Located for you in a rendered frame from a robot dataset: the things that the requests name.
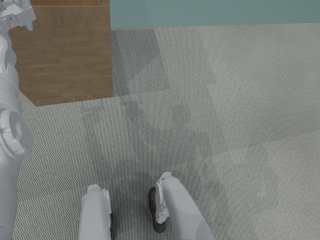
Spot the robot right shin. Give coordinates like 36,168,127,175
155,172,179,223

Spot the robot left hand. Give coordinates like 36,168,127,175
0,0,37,33

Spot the robot left upper arm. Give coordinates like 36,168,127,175
0,108,34,240

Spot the cabinet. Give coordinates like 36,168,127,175
8,0,113,107

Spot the robot left forearm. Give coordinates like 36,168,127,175
0,25,22,117

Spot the robot left thigh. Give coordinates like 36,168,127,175
77,188,112,240

